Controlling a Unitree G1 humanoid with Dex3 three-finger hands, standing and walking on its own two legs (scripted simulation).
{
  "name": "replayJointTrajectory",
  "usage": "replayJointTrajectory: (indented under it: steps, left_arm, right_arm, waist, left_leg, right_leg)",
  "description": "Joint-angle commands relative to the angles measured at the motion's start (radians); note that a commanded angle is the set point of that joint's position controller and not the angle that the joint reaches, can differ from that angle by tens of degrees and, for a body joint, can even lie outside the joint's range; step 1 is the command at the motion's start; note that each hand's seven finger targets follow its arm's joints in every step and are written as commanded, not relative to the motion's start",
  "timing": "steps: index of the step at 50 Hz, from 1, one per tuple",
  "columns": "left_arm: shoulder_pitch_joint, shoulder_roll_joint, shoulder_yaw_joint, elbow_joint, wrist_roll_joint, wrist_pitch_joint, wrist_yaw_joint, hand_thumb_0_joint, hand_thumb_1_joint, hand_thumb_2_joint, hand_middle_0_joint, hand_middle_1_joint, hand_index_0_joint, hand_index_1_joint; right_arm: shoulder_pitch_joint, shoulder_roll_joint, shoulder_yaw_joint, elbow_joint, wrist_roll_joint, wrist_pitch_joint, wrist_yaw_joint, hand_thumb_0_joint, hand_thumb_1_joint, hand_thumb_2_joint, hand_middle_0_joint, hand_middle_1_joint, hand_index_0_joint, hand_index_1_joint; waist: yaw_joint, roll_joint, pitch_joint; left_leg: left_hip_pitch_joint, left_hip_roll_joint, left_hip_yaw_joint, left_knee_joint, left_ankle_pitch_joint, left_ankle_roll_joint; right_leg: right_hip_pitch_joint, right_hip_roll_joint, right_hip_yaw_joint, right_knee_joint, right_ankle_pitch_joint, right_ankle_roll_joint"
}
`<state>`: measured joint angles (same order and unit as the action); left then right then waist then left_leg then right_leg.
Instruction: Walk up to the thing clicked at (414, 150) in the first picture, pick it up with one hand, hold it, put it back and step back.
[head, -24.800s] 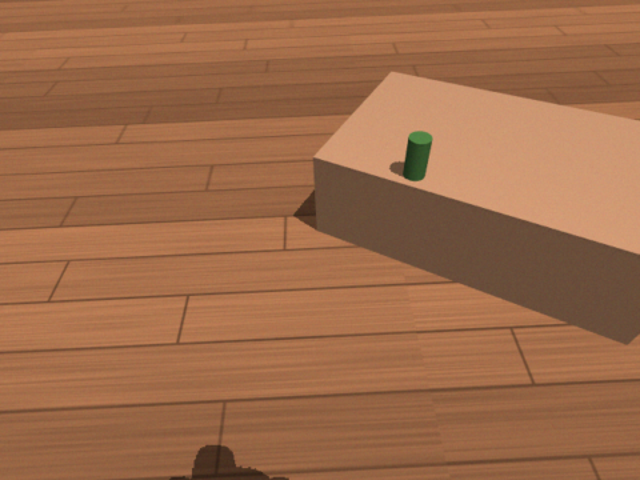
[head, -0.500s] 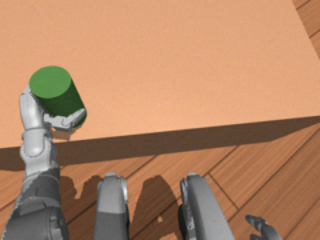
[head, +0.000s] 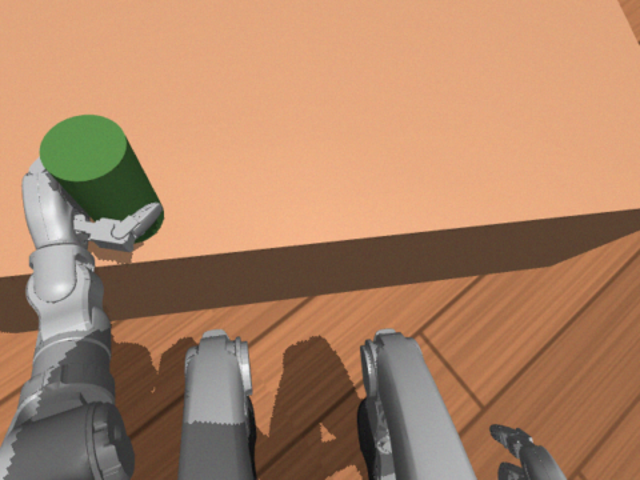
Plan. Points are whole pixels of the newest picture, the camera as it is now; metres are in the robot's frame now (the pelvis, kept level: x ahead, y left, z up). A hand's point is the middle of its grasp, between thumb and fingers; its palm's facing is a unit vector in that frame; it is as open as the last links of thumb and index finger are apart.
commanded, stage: loosen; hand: left
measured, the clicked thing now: (112, 187) +0.45 +0.25 -0.01
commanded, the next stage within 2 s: open in 0.18 s
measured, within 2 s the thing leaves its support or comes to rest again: neither
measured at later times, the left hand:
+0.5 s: hand (109, 188) +0.45 +0.25 -0.02, palm faces +0.25 -0.97 -0.02, open 12.2 cm
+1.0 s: hand (39, 168) +0.45 +0.30 +0.04, palm faces +0.30 -0.95 -0.05, open 17.0 cm
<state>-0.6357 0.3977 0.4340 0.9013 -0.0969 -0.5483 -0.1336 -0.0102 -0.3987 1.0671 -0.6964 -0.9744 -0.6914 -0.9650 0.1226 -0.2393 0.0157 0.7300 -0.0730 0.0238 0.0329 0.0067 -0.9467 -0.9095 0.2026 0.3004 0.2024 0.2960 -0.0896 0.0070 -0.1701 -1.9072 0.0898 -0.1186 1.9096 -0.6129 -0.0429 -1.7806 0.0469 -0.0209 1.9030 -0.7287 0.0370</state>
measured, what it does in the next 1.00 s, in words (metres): stands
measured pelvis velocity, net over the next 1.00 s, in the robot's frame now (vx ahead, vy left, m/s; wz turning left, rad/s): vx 0.00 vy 0.00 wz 0.01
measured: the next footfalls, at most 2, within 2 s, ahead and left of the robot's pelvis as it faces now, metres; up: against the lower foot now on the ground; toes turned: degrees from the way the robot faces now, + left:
none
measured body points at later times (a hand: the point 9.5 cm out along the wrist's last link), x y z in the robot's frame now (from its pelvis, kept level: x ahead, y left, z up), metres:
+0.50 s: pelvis +0.00 +0.00 -0.01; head +0.19 +0.04 +0.39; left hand +0.44 +0.30 -0.01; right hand +0.11 -0.26 -0.15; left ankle +0.08 +0.15 -0.45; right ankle +0.06 -0.13 -0.45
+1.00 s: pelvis +0.00 +0.00 +0.01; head +0.19 +0.04 +0.41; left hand +0.43 +0.35 +0.04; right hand +0.13 -0.26 -0.13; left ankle +0.08 +0.15 -0.45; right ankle +0.06 -0.13 -0.45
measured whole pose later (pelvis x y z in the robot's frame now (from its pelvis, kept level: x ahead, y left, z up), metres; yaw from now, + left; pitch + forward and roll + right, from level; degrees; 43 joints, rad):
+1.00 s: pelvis +0.00 +0.00 +0.01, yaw +1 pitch +33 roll -5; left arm -0.64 0.47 0.52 0.78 -0.15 -0.44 -0.20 -0.01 -0.60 0.12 -0.18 -0.15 -0.19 -0.15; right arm 0.12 -0.24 0.01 0.69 -0.03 0.06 -0.01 0.01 -0.92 -0.90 0.20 0.30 0.20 0.30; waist -0.06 0.01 -0.16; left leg -1.86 0.09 -0.12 1.89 -0.61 -0.05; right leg -1.74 0.04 -0.02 1.89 -0.73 0.03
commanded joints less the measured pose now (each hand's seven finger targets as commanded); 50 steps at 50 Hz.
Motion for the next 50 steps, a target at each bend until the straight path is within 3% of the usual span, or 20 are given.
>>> replayJointTrajectory:
  steps: [1, 2, 4, 5, 7, 10, 12, 14, 17, 22, 23, 25, 34, 36, 38, 40, 43, 47, 49, 50]
  left_arm:
    - [-0.432, 0.249, 0.023, -0.280, -0.024, -0.102, 0.004, 0.000, 0.130, 1.263, -1.249, -1.377, -1.259, -1.383]
    - [-0.413, 0.265, 0.037, -0.272, -0.025, -0.098, 0.008, 0.000, 0.126, 1.248, -1.246, -1.362, -1.253, -1.370]
    - [-0.394, 0.239, 0.028, -0.242, -0.026, -0.095, 0.004, 0.000, 0.124, 1.245, -1.238, -1.358, -1.246, -1.365]
    - [-0.420, 0.257, 0.028, -0.265, -0.023, -0.095, 0.004, 0.000, 0.077, 1.165, -1.318, -1.359, -1.326, -1.357]
    - [-0.417, 0.261, 0.030, -0.276, -0.022, -0.091, 0.004, 0.000, -0.025, 1.005, -1.199, -1.199, -1.228, -1.197]
    - [-0.425, 0.216, 0.025, -0.266, -0.051, -0.085, 0.000, 0.000, -0.089, 0.768, -1.094, -1.041, -1.122, -1.019]
    - [-0.434, 0.246, 0.037, -0.280, -0.054, -0.086, -0.002, 0.000, -0.192, 0.674, -1.032, -0.958, -1.058, -0.937]
    - [-0.439, 0.235, 0.024, -0.286, -0.047, -0.086, -0.006, 0.000, -0.224, 0.587, -0.982, -0.882, -1.010, -0.857]
    - [-0.434, 0.242, 0.028, -0.282, -0.044, -0.081, -0.003, 0.000, -0.406, 0.477, -0.788, -0.698, -0.802, -0.688]
    - [-0.390, 0.217, 0.022, -0.215, -0.046, -0.065, -0.013, 0.000, -0.534, 0.305, -0.605, -0.493, -0.614, -0.487]
    - [-0.388, 0.240, 0.039, -0.228, -0.046, -0.066, -0.009, 0.000, -0.538, 0.300, -0.581, -0.474, -0.589, -0.468]
    - [-0.371, 0.221, 0.034, -0.220, -0.051, -0.062, -0.012, 0.000, -0.564, 0.270, -0.548, -0.438, -0.555, -0.433]
    - [-0.378, 0.227, 0.039, -0.235, -0.051, -0.055, -0.027, 0.000, -0.611, 0.098, -0.321, -0.210, -0.326, -0.205]
    - [-0.374, 0.239, 0.050, -0.218, -0.055, -0.056, -0.030, 0.000, -0.588, 0.163, -0.235, -0.213, -0.246, -0.205]
    - [-0.378, 0.271, 0.063, -0.247, -0.055, -0.058, -0.043, 0.000, -0.598, 0.140, -0.195, -0.180, -0.209, -0.170]
    - [-0.389, 0.343, 0.107, -0.308, -0.049, -0.055, -0.045, 0.000, -0.579, 0.143, -0.181, -0.172, -0.194, -0.161]
    - [-0.395, 0.394, 0.147, -0.378, -0.069, -0.034, -0.042, 0.000, -0.589, 0.115, -0.134, -0.129, -0.146, -0.120]
    - [-0.303, 0.399, 0.146, -0.364, -0.074, 0.041, -0.062, 0.000, -0.611, 0.068, -0.087, -0.087, -0.101, -0.075]
    - [-0.310, 0.397, 0.123, -0.420, -0.084, 0.077, -0.078, 0.000, -0.609, 0.036, -0.070, -0.067, -0.089, -0.050]
    - [-0.300, 0.360, 0.099, -0.405, -0.096, 0.097, -0.089, 0.000, -0.604, 0.032, -0.059, -0.062, -0.081, -0.042]
  right_arm:
    - [0.139, -0.191, -0.064, -0.049, 0.002, -0.012, -0.017, 0.000, -0.930, -0.911, 0.200, 0.300, 0.200, 0.300]
    - [0.132, -0.188, -0.063, -0.053, 0.002, -0.011, -0.017, 0.000, -0.932, -0.912, 0.200, 0.300, 0.200, 0.300]
    - [0.134, -0.195, -0.067, -0.052, 0.003, -0.009, -0.018, 0.000, -0.928, -0.911, 0.200, 0.300, 0.200, 0.300]
    - [0.137, -0.195, -0.064, -0.055, 0.003, -0.007, -0.019, 0.000, -0.937, -0.905, 0.201, 0.300, 0.200, 0.300]
    - [0.131, -0.196, -0.065, -0.062, 0.005, -0.003, -0.021, 0.000, -0.936, -0.899, 0.201, 0.300, 0.201, 0.300]
    - [0.134, -0.194, -0.062, -0.059, 0.010, -0.005, -0.022, 0.000, -0.936, -0.898, 0.201, 0.300, 0.201, 0.300]
    - [0.129, -0.195, -0.063, -0.065, 0.011, -0.006, -0.024, 0.000, -0.939, -0.899, 0.201, 0.300, 0.201, 0.300]
    - [0.137, -0.198, -0.065, -0.065, 0.009, -0.005, -0.024, 0.000, -0.939, -0.898, 0.202, 0.300, 0.201, 0.300]
    - [0.137, -0.195, -0.066, -0.069, 0.010, -0.004, -0.025, 0.000, -0.940, -0.903, 0.202, 0.301, 0.201, 0.301]
    - [0.129, -0.199, -0.066, -0.067, 0.012, -0.002, -0.025, 0.000, -0.936, -0.903, 0.202, 0.301, 0.201, 0.301]
    - [0.131, -0.197, -0.065, -0.071, 0.013, 0.001, -0.025, 0.000, -0.931, -0.902, 0.202, 0.301, 0.201, 0.301]
    - [0.132, -0.196, -0.063, -0.068, 0.014, 0.004, -0.022, 0.000, -0.932, -0.903, 0.202, 0.301, 0.201, 0.301]
    - [0.129, -0.197, -0.069, -0.085, 0.016, 0.004, -0.024, 0.000, -0.930, -0.903, 0.202, 0.301, 0.201, 0.301]
    - [0.130, -0.195, -0.067, -0.078, 0.014, 0.003, -0.026, 0.000, -0.905, -0.899, 0.202, 0.301, 0.202, 0.301]
    - [0.126, -0.199, -0.068, -0.082, 0.015, 0.002, -0.028, 0.000, -0.906, -0.899, 0.203, 0.301, 0.202, 0.301]
    - [0.133, -0.207, -0.072, -0.090, 0.017, 0.010, -0.032, 0.000, -0.906, -0.899, 0.203, 0.301, 0.202, 0.301]
    - [0.130, -0.205, -0.068, -0.107, 0.028, 0.017, -0.040, 0.000, -0.910, -0.901, 0.203, 0.301, 0.202, 0.301]
    - [0.126, -0.208, -0.074, -0.125, 0.049, 0.020, -0.056, 0.000, -0.915, -0.902, 0.202, 0.301, 0.202, 0.301]
    - [0.130, -0.208, -0.077, -0.132, 0.060, 0.017, -0.068, 0.000, -0.911, -0.900, 0.202, 0.301, 0.202, 0.301]
    - [0.126, -0.207, -0.078, -0.128, 0.066, 0.011, -0.072, 0.000, -0.910, -0.900, 0.203, 0.301, 0.202, 0.301]
  waist:
    - [-0.010, 0.179, -0.659]
    - [0.005, 0.179, -0.657]
    - [0.001, 0.164, -0.645]
    - [-0.001, 0.169, -0.652]
    - [0.007, 0.191, -0.647]
    - [-0.003, 0.151, -0.636]
    - [0.007, 0.170, -0.649]
    - [-0.004, 0.177, -0.654]
    - [-0.002, 0.166, -0.668]
    - [-0.002, 0.149, -0.605]
    - [0.007, 0.138, -0.606]
    - [0.014, 0.121, -0.620]
    - [0.014, 0.115, -0.629]
    - [0.010, 0.092, -0.623]
    - [0.023, 0.117, -0.641]
    - [0.046, 0.165, -0.697]
    - [0.059, 0.173, -0.745]
    - [0.056, 0.170, -0.724]
    - [0.044, 0.158, -0.733]
    - [0.027, 0.135, -0.707]
  left_leg:
    - [0.587, -0.021, 0.040, -0.182, 0.163, 0.060]
    - [0.568, -0.024, 0.047, -0.176, 0.158, 0.061]
    - [0.574, -0.022, 0.038, -0.179, 0.147, 0.059]
    - [0.568, -0.023, 0.039, -0.173, 0.150, 0.059]
    - [0.581, -0.024, 0.036, -0.190, 0.126, 0.054]
    - [0.555, -0.025, 0.038, -0.174, 0.134, 0.057]
    - [0.563, -0.026, 0.043, -0.173, 0.129, 0.056]
    - [0.576, -0.024, 0.033, -0.177, 0.127, 0.053]
    - [0.569, -0.026, 0.039, -0.173, 0.138, 0.056]
    - [0.546, -0.025, 0.040, -0.167, 0.133, 0.057]
    - [0.518, -0.027, 0.049, -0.164, 0.127, 0.059]
    - [0.526, -0.027, 0.049, -0.158, 0.154, 0.060]
    - [0.514, -0.026, 0.052, -0.152, 0.144, 0.062]
    - [0.481, -0.025, 0.061, -0.130, 0.163, 0.068]
    - [0.510, -0.024, 0.060, -0.137, 0.157, 0.066]
    - [0.571, -0.025, 0.054, -0.161, 0.169, 0.060]
    - [0.600, -0.025, 0.053, -0.190, 0.179, 0.060]
    - [0.670, -0.020, 0.042, -0.271, 0.171, 0.058]
    - [0.703, -0.019, 0.044, -0.305, 0.169, 0.060]
    - [0.710, -0.018, 0.043, -0.313, 0.173, 0.063]
  right_leg:
    - [0.190, 0.009, -0.045, -0.242, 0.240, -0.075]
    - [0.200, 0.009, -0.038, -0.247, 0.234, -0.074]
    - [0.175, 0.009, -0.050, -0.234, 0.221, -0.076]
    - [0.176, 0.008, -0.050, -0.229, 0.225, -0.077]
    - [0.169, 0.006, -0.052, -0.227, 0.204, -0.080]
    - [0.175, 0.006, -0.051, -0.227, 0.216, -0.075]
    - [0.170, 0.006, -0.048, -0.228, 0.205, -0.076]
    - [0.161, 0.004, -0.055, -0.217, 0.207, -0.077]
    - [0.180, 0.006, -0.052, -0.223, 0.218, -0.075]
    - [0.152, 0.004, -0.053, -0.218, 0.213, -0.073]
    - [0.177, 0.005, -0.046, -0.228, 0.208, -0.072]
    - [0.190, 0.006, -0.047, -0.220, 0.229, -0.072]
    - [0.192, 0.007, -0.044, -0.221, 0.225, -0.070]
    - [0.226, 0.006, -0.025, -0.231, 0.246, -0.061]
    - [0.213, 0.005, -0.027, -0.223, 0.236, -0.066]
    - [0.222, 0.006, -0.037, -0.216, 0.237, -0.073]
    - [0.279, 0.005, -0.030, -0.244, 0.244, -0.069]
    - [0.334, 0.002, -0.028, -0.314, 0.234, -0.067]
    - [0.403, -0.002, -0.016, -0.375, 0.242, -0.062]
    - [0.425, -0.003, -0.012, -0.400, 0.253, -0.059]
